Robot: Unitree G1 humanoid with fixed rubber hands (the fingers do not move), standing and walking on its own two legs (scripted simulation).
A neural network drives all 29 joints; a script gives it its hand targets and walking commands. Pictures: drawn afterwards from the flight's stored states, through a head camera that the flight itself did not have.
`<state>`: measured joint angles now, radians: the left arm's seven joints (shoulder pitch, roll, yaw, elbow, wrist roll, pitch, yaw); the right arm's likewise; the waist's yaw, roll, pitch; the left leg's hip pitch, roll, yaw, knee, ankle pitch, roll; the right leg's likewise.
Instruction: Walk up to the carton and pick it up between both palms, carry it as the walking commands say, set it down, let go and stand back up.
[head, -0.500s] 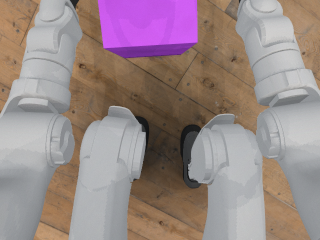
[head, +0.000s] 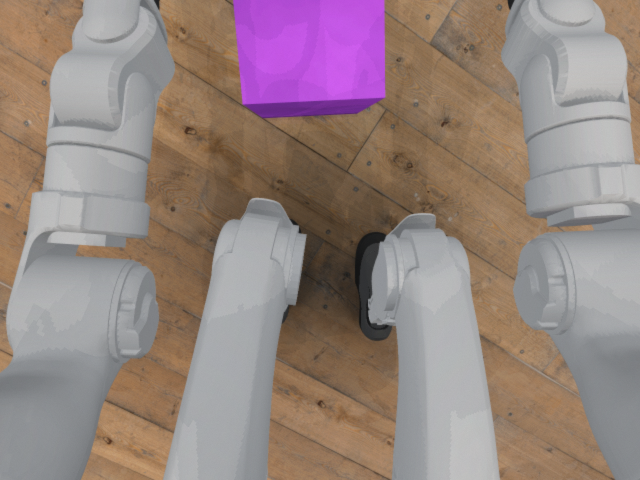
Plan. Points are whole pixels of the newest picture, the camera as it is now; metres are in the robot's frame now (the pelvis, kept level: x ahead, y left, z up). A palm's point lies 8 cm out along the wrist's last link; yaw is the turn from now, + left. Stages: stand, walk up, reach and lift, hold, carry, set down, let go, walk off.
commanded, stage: set down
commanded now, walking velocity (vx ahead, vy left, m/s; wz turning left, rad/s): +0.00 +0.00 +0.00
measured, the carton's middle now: (307, 32) +0.55 +0.06 -0.35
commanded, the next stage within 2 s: let go in 0.74 s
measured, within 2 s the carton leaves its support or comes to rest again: neither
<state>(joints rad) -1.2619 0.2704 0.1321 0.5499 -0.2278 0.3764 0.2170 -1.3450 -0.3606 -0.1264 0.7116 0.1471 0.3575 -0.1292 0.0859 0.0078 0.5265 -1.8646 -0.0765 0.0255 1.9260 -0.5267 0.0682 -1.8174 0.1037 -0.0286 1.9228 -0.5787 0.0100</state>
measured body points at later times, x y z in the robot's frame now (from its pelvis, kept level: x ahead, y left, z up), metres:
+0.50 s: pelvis +0.00 -0.01 +0.12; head +0.34 +0.03 +0.39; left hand +0.53 +0.22 +0.01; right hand +0.58 -0.12 +0.01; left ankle +0.13 +0.08 -0.43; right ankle +0.12 -0.11 -0.43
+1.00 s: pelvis +0.03 +0.00 +0.22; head +0.36 +0.03 +0.51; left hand +0.48 +0.22 +0.07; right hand +0.52 -0.14 +0.07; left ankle +0.13 +0.08 -0.43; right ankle +0.12 -0.11 -0.43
